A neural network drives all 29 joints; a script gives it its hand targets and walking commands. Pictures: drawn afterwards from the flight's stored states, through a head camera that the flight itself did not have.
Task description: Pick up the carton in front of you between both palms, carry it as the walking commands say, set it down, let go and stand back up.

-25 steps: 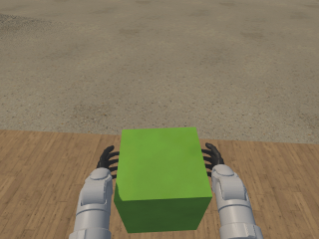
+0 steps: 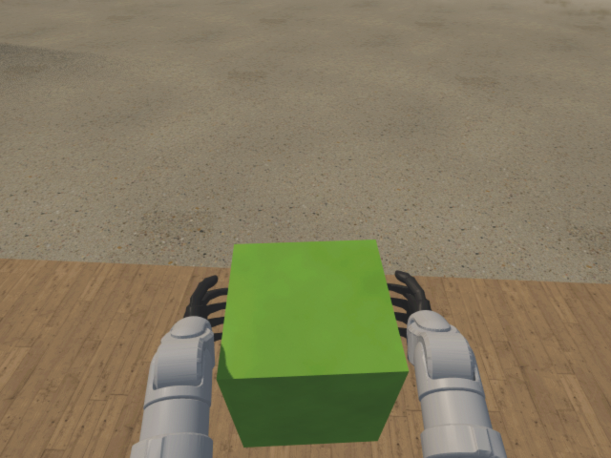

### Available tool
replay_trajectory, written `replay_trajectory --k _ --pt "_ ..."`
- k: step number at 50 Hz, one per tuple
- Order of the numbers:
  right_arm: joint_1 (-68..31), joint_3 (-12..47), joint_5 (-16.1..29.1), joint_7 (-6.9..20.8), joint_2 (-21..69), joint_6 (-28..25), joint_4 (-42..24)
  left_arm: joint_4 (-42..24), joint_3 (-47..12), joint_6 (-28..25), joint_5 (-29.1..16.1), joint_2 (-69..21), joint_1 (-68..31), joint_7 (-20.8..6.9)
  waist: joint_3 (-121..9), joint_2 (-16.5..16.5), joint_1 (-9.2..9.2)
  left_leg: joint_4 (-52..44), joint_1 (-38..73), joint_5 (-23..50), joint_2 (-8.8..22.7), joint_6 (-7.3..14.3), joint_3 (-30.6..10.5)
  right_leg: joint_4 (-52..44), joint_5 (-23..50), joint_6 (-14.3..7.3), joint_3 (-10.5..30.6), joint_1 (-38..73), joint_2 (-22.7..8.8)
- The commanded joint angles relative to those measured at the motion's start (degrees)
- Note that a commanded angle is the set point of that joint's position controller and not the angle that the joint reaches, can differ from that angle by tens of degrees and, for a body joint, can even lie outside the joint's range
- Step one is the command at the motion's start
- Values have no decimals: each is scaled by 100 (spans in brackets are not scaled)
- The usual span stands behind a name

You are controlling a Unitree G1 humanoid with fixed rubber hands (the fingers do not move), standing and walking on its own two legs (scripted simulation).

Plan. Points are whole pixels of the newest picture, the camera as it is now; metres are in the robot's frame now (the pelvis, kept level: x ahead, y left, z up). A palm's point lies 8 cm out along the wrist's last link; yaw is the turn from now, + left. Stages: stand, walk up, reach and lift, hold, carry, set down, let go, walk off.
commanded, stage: hold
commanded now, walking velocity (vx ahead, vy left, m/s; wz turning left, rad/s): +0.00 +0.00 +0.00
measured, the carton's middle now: (308, 345) +0.30 +0.00 -0.03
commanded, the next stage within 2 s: carry in 1.18 s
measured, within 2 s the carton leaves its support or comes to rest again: neither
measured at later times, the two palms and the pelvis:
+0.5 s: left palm (197, 326) +0.29 +0.15 +0.05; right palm (417, 320) +0.29 -0.15 +0.05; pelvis +0.00 +0.00 +0.00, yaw +0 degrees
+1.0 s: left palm (197, 327) +0.29 +0.15 +0.05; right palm (417, 321) +0.29 -0.15 +0.05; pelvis +0.00 +0.00 +0.00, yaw +0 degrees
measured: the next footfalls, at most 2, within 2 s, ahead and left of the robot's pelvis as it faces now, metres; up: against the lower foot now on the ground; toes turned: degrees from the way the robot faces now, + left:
left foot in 1.58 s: +0.14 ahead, +0.09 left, +0.00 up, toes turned +7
right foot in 1.90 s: +0.41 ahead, -0.13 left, +0.00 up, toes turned -11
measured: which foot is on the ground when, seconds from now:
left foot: down 0.00-1.00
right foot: down 0.00-1.00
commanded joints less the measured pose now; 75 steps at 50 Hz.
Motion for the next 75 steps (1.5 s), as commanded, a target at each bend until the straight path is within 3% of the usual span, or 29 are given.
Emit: replay_trajectory --k 1,12,35,58,59,61,62,66,68,70,71,72,73,74,75 --pt "-3038 3190 1478 1359 5307 -197 -198 -296 -3212 -262 -1521 -5258 -3126 -1386 -1172 17 8 -277 249 463 -391 28 451 -334 535 37 -450 -10 373" --pt "-3202 3127 1437 1372 5320 -228 -36 -133 -3161 -281 -1498 -5314 -3278 -1388 -1273 17 3 -258 260 398 -379 0 465 -303 433 28 -459 -42 380" --pt "-2726 3246 1516 1333 5244 -185 -362 -463 -3255 -232 -1572 -5237 -2786 -1334 -1356 16 6 -295 451 1103 -409 -26 433 -328 1146 57 -418 169 406" --pt "-2911 3186 1469 1338 5273 -196 -239 -342 -3185 -244 -1528 -5237 -2988 -1364 -1275 14 16 -289 337 721 -393 -4 457 -326 782 47 -422 83 383" --pt "-3001 3267 1511 1327 5252 -181 -317 -457 -3252 -234 -1626 -5247 -3122 -1353 -1269 26 14 153 -307 -165 600 128 312 72 -59 -85 -143 -703 -669" --pt "-3001 3336 1603 1284 5244 -155 -507 -599 -3347 -202 -1681 -5205 -3108 -1324 -1255 92 15 -111 -784 -2289 552 187 8 -144 -2255 -175 59 -1126 -523" --pt "-3058 3460 1682 1256 5267 -124 -678 -779 -3486 -177 -1754 -5242 -3178 -1295 -1207 74 3 -104 -945 -2815 548 214 -2 -86 -2705 -190 -7 -1292 -468" --pt "-2939 4012 2002 1083 5262 113 -1509 -1571 -4052 57 -2091 -5293 -3107 -1145 -1770 443 -24 -176 -739 -2323 893 426 -249 845 -1424 -151 -714 -1444 -299" --pt "-2832 4291 2143 966 5230 331 -1953 -2030 -4359 284 -2314 -5240 -3081 -1059 -1809 744 -48 -362 -759 -2675 1165 588 -536 1026 -1478 -137 -1009 -1616 -184" --pt "-2769 4468 2248 838 5152 598 -2350 -2419 -4552 545 -2480 -5141 -2998 -962 -1596 741 -33 -196 -1129 -2663 1212 611 -423 655 -1510 -156 -1091 -1419 -244" --pt "-2646 4540 2272 769 5094 740 -2504 -2573 -4597 673 -2520 -5088 -2886 -897 -1548 372 -6 278 -1515 -2263 981 477 11 259 -1502 -227 -793 -1019 -482" --pt "-2513 4602 2289 696 5030 883 -2646 -2634 -4560 802 -2511 -4968 -2623 -815 -1536 -462 57 1261 -2204 -1753 650 273 610 -230 -1721 -436 98 -437 -1087" --pt "-2412 4635 2340 629 4951 1022 -2848 -2691 -4471 914 -2466 -4856 -2286 -709 -1485 -1391 123 2260 -3194 -1462 285 47 1256 -506 -1185 -776 1199 340 -1778" --pt "-2348 4718 2459 571 4842 1156 -3059 -2875 -4406 1026 -2406 -4758 -1989 -580 -1233 -1542 129 2152 -3914 -1919 260 -16 1429 -493 -104 -1097 1694 713 -2059" --pt "-2194 4778 2540 501 4749 1267 -3234 -3143 -4379 1155 -2385 -4683 -1810 -450 -1240 -1235 162 1982 -3941 -2100 291 9 1376 -344 932 -1224 1547 876 -2087"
